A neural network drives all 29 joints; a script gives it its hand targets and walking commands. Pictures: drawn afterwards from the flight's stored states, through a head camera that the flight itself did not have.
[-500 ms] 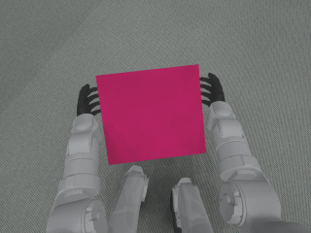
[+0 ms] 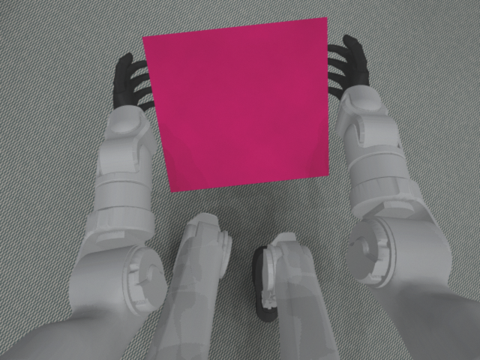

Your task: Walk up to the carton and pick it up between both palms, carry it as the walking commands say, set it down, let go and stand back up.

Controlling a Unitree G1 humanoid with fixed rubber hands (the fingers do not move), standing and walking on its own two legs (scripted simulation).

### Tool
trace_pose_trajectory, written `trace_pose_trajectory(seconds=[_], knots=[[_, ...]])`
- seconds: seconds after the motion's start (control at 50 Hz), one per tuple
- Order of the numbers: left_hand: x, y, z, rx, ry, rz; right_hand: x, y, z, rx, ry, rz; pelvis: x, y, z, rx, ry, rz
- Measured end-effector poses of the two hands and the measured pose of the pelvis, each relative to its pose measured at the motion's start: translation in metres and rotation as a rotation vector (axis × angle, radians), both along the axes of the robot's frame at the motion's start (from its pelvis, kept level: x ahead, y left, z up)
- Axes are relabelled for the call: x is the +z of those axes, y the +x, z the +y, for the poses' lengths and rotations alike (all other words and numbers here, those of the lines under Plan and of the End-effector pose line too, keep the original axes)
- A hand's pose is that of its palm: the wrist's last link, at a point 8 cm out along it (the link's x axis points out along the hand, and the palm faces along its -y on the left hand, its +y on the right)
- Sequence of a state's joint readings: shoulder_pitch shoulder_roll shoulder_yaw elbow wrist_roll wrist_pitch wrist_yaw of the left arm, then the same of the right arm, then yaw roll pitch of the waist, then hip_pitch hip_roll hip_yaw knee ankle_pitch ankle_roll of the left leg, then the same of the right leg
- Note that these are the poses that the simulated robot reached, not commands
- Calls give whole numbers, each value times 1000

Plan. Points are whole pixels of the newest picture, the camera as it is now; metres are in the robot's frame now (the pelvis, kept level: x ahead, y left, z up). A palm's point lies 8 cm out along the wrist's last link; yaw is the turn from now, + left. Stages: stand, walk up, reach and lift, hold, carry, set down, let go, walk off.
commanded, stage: set down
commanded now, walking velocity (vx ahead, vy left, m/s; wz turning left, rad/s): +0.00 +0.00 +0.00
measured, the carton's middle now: (240, 106) +0.51 +0.08 -0.19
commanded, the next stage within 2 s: none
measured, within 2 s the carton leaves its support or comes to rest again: neither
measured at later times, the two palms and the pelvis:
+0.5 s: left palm (150, 123) +0.46 +0.25 -0.25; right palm (319, 112) +0.54 -0.07 -0.21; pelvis -0.04 +0.01 -0.07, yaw +0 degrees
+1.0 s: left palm (141, 99) +0.50 +0.27 -0.24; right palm (306, 118) +0.54 -0.07 -0.26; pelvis +0.00 +0.01 -0.11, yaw -2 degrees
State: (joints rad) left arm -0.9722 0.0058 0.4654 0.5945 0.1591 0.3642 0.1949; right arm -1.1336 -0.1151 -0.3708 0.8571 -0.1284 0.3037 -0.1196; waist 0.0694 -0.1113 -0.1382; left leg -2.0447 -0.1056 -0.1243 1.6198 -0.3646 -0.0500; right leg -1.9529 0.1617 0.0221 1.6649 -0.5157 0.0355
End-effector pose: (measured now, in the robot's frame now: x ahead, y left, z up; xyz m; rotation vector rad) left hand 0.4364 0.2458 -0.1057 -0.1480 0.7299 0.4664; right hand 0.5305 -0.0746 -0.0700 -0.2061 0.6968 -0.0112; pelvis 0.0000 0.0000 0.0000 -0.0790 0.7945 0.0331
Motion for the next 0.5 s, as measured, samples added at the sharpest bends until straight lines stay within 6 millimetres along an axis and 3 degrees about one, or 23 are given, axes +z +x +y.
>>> trace_pose_trajectory(seconds=[0.1, 0.2, 0.28, 0.34, 0.42, 0.5], knots=[[-15, 8, 13, -36, 60, -1, -19, 11, 13, 18, 5, -17, -14, -7, 3, -17, 5, -45], [-21, 6, 38, 11, 118, -6, -53, 13, 38, 32, 92, -18, -23, -14, 9, -14, 17, -105], [-36, 3, 45, 42, 130, -22, -81, 10, 46, 36, 131, -27, -32, -19, 11, 6, 19, -163], [-60, 5, 39, 49, 89, -30, -101, 8, 38, 29, 106, -30, -40, -23, 11, 17, 19, -191], [-107, 12, 20, 17, 32, -39, -123, 7, 17, 4, 40, -41, -50, -34, 9, 16, 14, -279], [-143, 19, 2, -7, -27, -45, -136, 9, 0, -25, -14, -45, -72, -37, 8, 8, -10, -274]])
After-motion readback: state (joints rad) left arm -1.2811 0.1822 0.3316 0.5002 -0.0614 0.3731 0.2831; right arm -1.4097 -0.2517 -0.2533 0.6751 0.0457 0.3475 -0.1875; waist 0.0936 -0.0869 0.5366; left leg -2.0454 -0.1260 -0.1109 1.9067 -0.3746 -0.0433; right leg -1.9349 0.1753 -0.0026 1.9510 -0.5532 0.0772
